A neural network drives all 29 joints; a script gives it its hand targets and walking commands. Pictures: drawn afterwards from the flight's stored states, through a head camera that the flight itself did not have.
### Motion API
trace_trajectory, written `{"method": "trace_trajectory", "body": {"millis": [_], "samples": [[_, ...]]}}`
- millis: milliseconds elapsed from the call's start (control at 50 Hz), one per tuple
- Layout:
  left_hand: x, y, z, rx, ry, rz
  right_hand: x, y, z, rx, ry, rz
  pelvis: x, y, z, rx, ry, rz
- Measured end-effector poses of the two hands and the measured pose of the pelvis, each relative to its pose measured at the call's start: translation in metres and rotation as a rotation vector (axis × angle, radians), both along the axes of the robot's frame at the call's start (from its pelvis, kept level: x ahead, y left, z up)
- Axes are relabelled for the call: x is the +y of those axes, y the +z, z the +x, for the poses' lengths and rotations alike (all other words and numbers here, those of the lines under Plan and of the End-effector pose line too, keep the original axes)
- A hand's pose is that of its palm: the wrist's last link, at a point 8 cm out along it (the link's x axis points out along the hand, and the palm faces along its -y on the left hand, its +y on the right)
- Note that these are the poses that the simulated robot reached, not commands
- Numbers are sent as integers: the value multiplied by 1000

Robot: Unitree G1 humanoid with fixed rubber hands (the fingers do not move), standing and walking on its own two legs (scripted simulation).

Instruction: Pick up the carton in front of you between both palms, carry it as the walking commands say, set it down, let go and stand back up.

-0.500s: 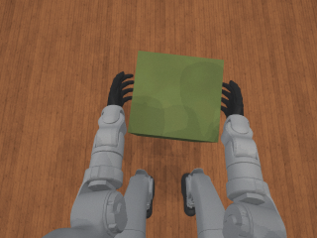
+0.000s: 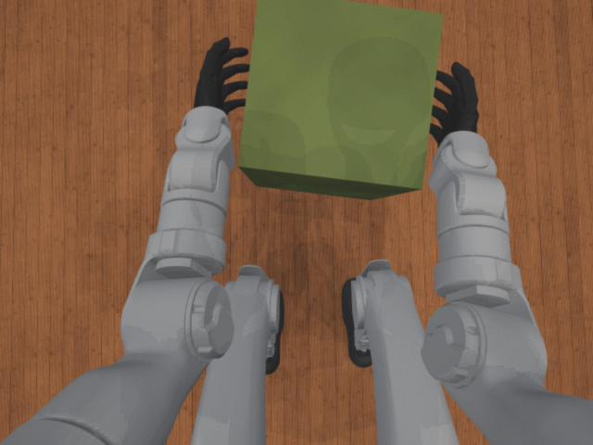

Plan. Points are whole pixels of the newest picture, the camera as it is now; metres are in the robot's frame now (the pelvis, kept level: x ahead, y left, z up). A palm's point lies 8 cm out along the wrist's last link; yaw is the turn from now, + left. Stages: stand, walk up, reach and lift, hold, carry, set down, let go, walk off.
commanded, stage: set down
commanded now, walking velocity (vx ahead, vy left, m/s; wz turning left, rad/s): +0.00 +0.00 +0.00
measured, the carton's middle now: (328, 120) +0.51 -0.03 -0.18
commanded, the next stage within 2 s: none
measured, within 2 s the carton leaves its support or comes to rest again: rests again in 0.74 s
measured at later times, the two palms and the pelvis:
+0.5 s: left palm (244, 110) +0.55 +0.10 -0.24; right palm (421, 141) +0.49 -0.19 -0.25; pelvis -0.01 +0.00 -0.10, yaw -1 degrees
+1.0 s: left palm (251, 112) +0.57 +0.10 -0.31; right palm (413, 139) +0.51 -0.20 -0.31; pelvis -0.01 -0.01 -0.15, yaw -1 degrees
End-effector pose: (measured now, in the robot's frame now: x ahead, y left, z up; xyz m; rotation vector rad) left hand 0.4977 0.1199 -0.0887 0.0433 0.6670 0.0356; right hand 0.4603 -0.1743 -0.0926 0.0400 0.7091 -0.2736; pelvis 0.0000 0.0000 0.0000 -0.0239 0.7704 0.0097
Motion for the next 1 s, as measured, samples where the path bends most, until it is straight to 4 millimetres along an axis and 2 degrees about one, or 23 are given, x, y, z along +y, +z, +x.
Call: {"method": "trace_trajectory", "body": {"millis": [360, 580, 660, 760, 1000], "samples": [[-13, -108, 39, 26, -70, 29, -10, -109, 23, 31, -36, -11, -4, -75, -14, 22, 1, -10], [-17, -182, 61, 43, -105, 37, -15, -180, 38, 46, -43, -9, -3, -116, -11, -18, -1, -17], [-18, -205, 67, 60, -116, 38, -18, -198, 47, 63, -21, -15, -3, -129, -8, -37, -2, -19], [-22, -218, 75, 50, -123, 36, -23, -206, 56, 48, -30, -11, -3, -140, -4, -53, -6, -21], [-19, -223, 73, 58, -115, 36, -21, -216, 53, 48, -7, 9, -5, -155, -7, -83, 1, -17]]}}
